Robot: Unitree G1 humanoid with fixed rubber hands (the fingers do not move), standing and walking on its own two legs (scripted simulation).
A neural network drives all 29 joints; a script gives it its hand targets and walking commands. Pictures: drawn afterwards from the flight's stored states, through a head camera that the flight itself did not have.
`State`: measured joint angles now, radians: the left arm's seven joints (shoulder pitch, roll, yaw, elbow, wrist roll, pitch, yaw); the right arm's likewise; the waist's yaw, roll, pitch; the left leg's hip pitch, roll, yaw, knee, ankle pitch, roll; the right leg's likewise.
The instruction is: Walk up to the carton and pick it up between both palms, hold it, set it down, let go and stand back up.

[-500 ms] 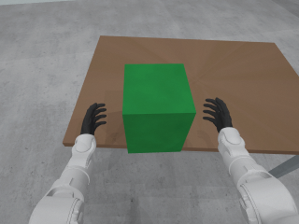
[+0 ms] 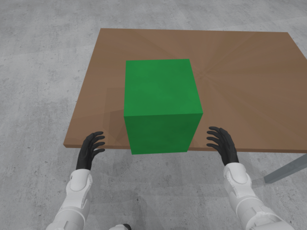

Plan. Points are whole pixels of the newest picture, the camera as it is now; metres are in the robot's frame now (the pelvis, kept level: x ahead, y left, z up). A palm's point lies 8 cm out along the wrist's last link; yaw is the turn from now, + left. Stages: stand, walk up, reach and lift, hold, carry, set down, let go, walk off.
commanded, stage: set down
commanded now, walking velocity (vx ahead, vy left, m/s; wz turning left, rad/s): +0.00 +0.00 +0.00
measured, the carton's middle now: (158, 109) +0.47 -0.01 -0.04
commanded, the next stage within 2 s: let go in 1.10 s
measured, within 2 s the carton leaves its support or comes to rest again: neither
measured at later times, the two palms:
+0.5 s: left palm (77, 183) +0.24 +0.21 -0.05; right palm (235, 182) +0.23 -0.21 -0.05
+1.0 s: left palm (70, 205) +0.18 +0.22 -0.06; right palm (236, 197) +0.20 -0.21 -0.06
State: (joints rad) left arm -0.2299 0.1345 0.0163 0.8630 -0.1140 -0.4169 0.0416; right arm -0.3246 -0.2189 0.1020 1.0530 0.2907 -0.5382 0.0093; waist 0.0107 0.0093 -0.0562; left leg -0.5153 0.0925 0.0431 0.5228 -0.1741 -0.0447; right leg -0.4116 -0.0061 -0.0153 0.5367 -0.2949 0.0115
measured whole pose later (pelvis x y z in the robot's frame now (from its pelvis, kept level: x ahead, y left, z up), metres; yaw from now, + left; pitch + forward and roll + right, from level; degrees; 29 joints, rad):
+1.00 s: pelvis +0.03 +0.00 +0.01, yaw +0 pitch -4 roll +1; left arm 0.20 0.17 0.05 0.53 0.02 0.07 -0.04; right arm 0.15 -0.16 0.04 0.76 0.04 -0.26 -0.04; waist 0.02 -0.03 0.06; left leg -0.09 0.07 0.06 0.34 -0.16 -0.05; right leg 0.02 -0.02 -0.02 0.34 -0.28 0.01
